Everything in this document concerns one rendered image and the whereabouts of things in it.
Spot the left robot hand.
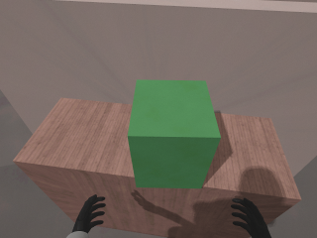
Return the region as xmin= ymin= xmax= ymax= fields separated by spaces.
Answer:
xmin=72 ymin=194 xmax=106 ymax=234

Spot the carton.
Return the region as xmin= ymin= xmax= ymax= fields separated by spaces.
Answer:
xmin=127 ymin=79 xmax=221 ymax=189

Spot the right robot hand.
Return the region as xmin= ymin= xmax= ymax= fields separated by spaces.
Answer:
xmin=231 ymin=198 xmax=271 ymax=238

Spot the pedestal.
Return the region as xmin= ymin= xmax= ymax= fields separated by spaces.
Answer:
xmin=13 ymin=97 xmax=302 ymax=238

